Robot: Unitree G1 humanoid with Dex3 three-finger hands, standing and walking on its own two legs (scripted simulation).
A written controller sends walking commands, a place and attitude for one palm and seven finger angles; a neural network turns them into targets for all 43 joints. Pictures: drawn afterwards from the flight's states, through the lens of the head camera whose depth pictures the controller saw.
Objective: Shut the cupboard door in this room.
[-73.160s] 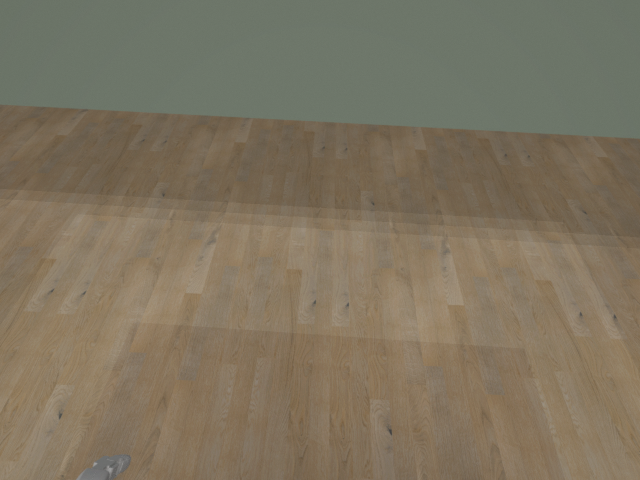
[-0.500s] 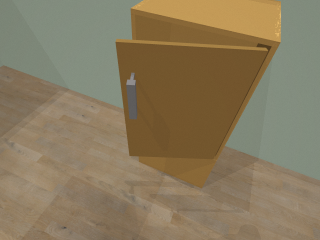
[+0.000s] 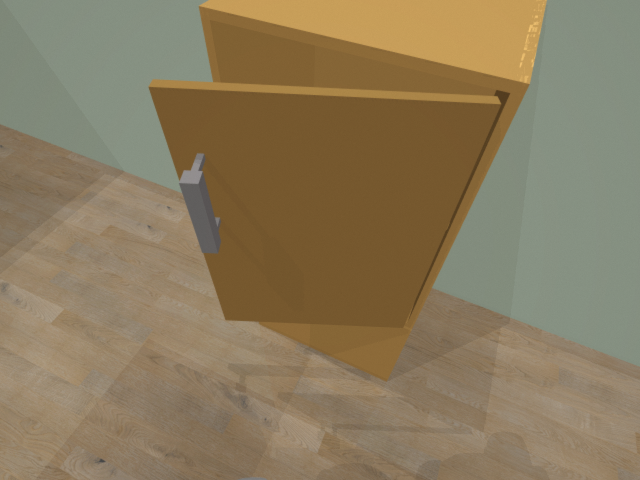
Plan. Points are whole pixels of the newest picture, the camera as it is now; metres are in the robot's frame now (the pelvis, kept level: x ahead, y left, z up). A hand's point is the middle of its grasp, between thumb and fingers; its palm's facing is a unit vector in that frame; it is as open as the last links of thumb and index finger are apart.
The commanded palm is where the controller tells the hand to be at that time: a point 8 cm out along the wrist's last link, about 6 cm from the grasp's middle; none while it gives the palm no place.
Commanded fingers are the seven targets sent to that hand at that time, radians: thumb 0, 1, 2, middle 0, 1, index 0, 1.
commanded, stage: come to a stop and stand still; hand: left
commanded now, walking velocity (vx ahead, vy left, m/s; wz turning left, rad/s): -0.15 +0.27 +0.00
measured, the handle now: (205, 204) +0.47 +0.20 +0.06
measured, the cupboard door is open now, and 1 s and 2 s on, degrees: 23 23 23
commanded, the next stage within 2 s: none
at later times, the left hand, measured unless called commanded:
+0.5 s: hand out of the picture +0.05 +0.19 -0.17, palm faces +0.02 -0.96 -0.29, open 7.3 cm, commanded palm none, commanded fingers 0.00 0.90 0.90 -0.20 -0.30 -0.20 -0.30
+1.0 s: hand out of the picture +0.00 +0.17 -0.17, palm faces +0.03 -0.98 -0.18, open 7.4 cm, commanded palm none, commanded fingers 0.00 0.90 0.90 -0.20 -0.30 -0.20 -0.30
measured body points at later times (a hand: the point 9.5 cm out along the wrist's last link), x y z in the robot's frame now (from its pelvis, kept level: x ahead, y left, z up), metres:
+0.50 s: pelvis +0.01 -0.01 +0.00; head +0.05 -0.03 +0.44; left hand +0.04 +0.24 -0.14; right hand +0.12 -0.23 -0.16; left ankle +0.06 +0.09 -0.74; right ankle +0.01 -0.11 -0.73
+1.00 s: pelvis -0.05 -0.01 +0.00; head -0.06 +0.01 +0.45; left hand +0.00 +0.22 -0.15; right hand -0.05 -0.24 -0.15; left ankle +0.00 +0.09 -0.73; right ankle +0.01 -0.11 -0.73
